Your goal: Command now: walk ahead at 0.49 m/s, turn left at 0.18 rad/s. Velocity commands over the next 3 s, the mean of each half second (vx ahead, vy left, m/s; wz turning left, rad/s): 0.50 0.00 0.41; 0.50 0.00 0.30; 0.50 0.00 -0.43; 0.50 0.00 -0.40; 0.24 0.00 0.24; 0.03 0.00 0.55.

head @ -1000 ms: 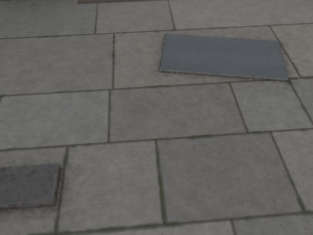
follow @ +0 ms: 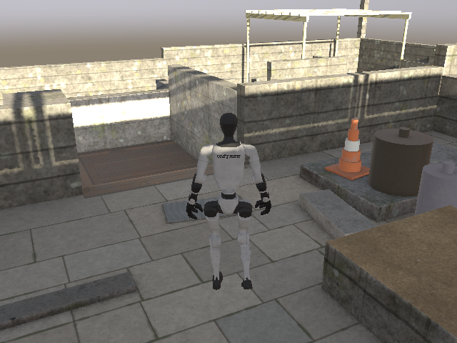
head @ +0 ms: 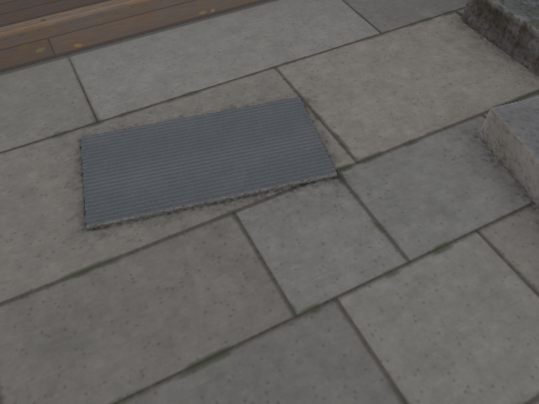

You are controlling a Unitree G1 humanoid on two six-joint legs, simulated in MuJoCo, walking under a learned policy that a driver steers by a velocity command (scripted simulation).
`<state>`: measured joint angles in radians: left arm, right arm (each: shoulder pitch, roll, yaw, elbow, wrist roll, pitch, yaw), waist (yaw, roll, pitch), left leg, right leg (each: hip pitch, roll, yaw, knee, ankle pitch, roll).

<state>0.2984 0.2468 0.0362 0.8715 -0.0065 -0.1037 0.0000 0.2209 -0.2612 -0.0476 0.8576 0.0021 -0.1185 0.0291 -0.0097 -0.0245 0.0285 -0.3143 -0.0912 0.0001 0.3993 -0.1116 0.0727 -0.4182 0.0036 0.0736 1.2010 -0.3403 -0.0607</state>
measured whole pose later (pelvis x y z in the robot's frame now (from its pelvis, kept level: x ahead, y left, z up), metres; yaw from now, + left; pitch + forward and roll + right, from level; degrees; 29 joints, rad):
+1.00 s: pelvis +0.49 +0.11 +0.00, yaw +24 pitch +1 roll +0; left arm 0.29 0.30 0.05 0.88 -0.04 -0.08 -0.01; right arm 0.21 -0.24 -0.05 0.70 0.00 -0.07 0.04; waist 0.02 -0.03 0.04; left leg -0.29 -0.03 0.10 0.46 -0.19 0.07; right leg -0.48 -0.10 0.05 1.18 -0.33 -0.02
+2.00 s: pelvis +1.04 +0.22 +0.01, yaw -4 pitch +2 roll +1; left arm 0.33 0.28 0.05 0.75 -0.02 -0.05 0.00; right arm 0.17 -0.25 -0.05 0.73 0.00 -0.11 0.02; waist 0.00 -0.04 0.01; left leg -0.40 -0.04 0.04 0.53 -0.16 0.05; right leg -0.35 0.05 0.10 1.13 -0.41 -0.04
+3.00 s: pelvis +1.20 +0.23 +0.02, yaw +25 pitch +3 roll -3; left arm 0.10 0.31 0.10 0.75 0.00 0.02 0.04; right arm 0.21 -0.29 -0.06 0.62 0.00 0.03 -0.03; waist -0.01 -0.02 0.03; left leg -0.31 -0.04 -0.10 0.46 -0.19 0.06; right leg -0.55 0.02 0.05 1.00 -0.33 0.07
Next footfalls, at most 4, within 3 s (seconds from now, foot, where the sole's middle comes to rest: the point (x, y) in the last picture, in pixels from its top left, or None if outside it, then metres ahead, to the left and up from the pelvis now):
0.32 right None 0.34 -0.13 -0.77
0.84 left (193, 385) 0.52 0.21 -0.77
1.40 right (241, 259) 0.88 0.10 -0.77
1.88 left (176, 185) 1.16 0.32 -0.76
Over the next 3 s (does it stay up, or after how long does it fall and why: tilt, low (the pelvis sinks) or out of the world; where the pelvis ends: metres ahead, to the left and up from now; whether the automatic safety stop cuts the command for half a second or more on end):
stays up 1.20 0.23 0.02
